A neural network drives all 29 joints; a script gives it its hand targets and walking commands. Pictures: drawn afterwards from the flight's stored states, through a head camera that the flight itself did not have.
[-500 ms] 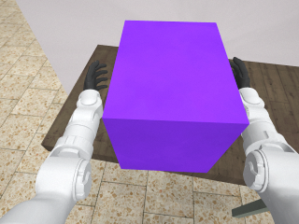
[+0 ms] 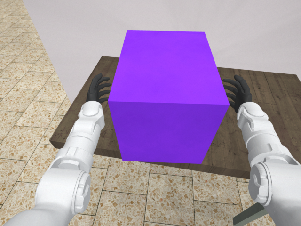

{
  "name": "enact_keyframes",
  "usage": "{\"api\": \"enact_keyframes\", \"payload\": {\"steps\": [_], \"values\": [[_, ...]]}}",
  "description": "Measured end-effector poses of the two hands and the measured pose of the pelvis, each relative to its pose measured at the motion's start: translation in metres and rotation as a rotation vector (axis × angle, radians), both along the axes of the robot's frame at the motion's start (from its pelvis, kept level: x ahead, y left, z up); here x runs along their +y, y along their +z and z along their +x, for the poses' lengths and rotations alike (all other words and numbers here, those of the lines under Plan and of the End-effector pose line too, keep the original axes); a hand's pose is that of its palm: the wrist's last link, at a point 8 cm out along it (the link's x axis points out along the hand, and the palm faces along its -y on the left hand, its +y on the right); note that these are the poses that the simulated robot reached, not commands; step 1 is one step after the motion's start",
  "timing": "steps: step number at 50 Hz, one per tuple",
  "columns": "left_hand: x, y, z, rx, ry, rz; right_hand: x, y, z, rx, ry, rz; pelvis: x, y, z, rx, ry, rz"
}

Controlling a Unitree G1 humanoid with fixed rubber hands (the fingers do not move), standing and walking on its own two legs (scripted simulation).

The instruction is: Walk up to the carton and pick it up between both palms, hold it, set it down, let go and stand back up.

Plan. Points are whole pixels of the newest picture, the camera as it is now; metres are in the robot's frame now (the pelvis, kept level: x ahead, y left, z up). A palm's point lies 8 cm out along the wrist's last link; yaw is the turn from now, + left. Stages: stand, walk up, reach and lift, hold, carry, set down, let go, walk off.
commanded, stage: set down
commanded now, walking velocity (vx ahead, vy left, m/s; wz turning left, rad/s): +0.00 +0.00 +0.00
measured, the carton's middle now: (163, 95) +0.45 -0.03 +0.11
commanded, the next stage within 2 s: none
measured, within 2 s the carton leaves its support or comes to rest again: neither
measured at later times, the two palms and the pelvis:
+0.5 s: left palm (89, 122) +0.36 +0.17 +0.11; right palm (256, 126) +0.35 -0.26 +0.10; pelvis -0.01 +0.00 +0.00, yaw +0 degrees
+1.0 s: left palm (76, 154) +0.27 +0.18 +0.11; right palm (271, 159) +0.26 -0.27 +0.09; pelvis -0.01 +0.00 +0.01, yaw -1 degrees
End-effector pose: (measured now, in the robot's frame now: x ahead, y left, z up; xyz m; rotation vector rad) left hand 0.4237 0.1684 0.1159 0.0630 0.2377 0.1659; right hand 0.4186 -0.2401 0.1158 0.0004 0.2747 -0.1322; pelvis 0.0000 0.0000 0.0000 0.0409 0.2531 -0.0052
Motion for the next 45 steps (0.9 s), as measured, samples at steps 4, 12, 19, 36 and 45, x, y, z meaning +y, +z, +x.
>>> {"api": "enact_keyframes", "payload": {"steps": [4,12,19,36,45], "values": [[0.002,0.003,-0.008,0.008,0.001,0.003,-0.001,0.004,-0.007,-0.002,-0.001,0.005,0.0,0.001,-0.002,-0.024,-0.001,0.0],[0.004,0.002,-0.026,0.024,-0.001,-0.003,-0.006,0.001,-0.024,0.008,-0.001,0.007,0.0,0.002,-0.006,-0.085,-0.003,-0.002],[0.003,-0.003,-0.046,0.026,-0.005,-0.023,-0.015,-0.011,-0.046,0.007,-0.007,-0.004,0.001,0.003,-0.006,-0.131,-0.005,-0.003],[-0.001,-0.002,-0.101,0.032,-0.027,-0.039,-0.027,-0.018,-0.099,-0.022,-0.022,-0.003,0.002,0.005,-0.006,-0.204,-0.007,-0.005],[0.004,-0.003,-0.134,0.03,-0.012,-0.066,-0.025,-0.019,-0.131,-0.015,-0.012,-0.023,0.003,0.005,-0.007,-0.261,-0.009,-0.006]]}}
